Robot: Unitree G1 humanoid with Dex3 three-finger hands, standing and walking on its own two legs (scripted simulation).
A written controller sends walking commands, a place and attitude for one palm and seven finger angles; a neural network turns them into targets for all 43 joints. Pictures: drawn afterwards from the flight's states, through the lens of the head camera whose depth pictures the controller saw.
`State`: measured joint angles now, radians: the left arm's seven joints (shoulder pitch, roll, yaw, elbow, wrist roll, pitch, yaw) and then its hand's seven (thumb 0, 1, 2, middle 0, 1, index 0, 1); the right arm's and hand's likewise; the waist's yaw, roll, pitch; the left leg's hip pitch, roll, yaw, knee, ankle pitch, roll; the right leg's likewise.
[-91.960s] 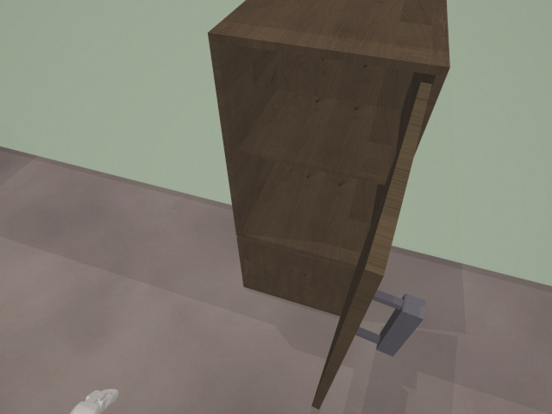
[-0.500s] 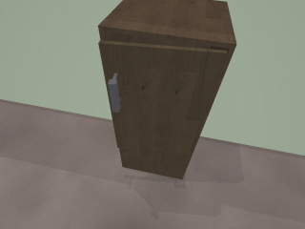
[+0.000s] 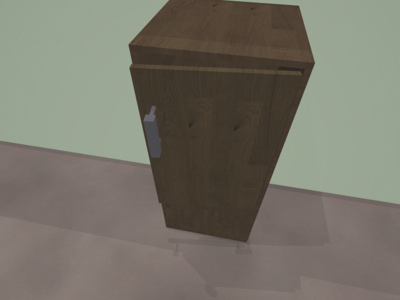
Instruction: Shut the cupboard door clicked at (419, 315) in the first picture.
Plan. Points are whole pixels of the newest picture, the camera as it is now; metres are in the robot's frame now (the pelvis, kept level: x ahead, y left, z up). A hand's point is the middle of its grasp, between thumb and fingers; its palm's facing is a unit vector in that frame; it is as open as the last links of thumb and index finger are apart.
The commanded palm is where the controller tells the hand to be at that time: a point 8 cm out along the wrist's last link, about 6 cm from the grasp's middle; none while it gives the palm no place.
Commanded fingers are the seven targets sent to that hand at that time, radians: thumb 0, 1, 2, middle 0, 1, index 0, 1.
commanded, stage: shuffle to correct the standing spot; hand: left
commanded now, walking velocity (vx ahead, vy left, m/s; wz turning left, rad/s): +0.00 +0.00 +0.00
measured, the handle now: (154, 131) +0.52 +0.15 +0.03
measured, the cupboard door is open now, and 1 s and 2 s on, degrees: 7 7 7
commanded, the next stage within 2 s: come to a stop and stand still in 0.30 s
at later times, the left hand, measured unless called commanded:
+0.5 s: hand out of the picture -0.01 +0.13 -0.18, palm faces +0.06 -0.98 -0.17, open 7.4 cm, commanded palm none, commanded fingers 0.00 0.90 0.90 -0.20 -0.30 -0.20 -0.30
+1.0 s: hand out of the picture +0.11 +0.14 -0.17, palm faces +0.01 -0.97 -0.22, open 7.4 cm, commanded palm none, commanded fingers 0.00 0.90 0.90 -0.20 -0.30 -0.20 -0.30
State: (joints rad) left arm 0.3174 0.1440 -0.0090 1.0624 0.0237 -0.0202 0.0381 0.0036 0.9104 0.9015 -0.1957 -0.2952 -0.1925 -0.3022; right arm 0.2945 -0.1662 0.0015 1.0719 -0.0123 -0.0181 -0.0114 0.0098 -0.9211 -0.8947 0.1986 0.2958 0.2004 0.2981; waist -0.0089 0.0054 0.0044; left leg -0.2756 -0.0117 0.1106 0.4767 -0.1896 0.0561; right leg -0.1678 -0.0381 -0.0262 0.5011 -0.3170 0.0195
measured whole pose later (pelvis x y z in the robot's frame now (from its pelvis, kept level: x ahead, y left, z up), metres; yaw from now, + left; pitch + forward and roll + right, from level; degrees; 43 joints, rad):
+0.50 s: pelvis +0.05 -0.03 -0.01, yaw +1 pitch +1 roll -1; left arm 0.41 0.13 0.01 1.11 0.03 -0.04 0.03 0.00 0.91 0.90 -0.20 -0.30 -0.19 -0.30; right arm 0.30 -0.15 -0.01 1.09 -0.02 -0.01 -0.01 0.01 -0.92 -0.89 0.20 0.30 0.20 0.30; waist 0.01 0.00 0.01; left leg -0.32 0.04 0.09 0.68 -0.37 0.03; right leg -0.13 0.01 -0.06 0.54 -0.42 -0.02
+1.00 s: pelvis +0.06 -0.05 +0.00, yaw +0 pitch -1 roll +1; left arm 0.22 0.18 0.02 1.02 0.03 0.01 0.03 0.01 0.91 0.90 -0.20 -0.30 -0.19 -0.30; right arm 0.20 -0.16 -0.03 1.05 -0.01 0.01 -0.02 0.00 -0.93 -0.89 0.20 0.30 0.20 0.30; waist 0.00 -0.02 0.04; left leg -0.22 0.03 0.10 0.52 -0.28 -0.01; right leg -0.26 -0.03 -0.06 0.57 -0.29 -0.02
